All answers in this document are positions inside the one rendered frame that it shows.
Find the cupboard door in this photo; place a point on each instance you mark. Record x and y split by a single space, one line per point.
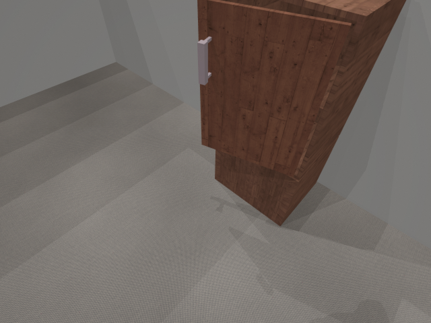
270 70

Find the handle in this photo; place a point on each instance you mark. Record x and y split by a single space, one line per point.
202 51

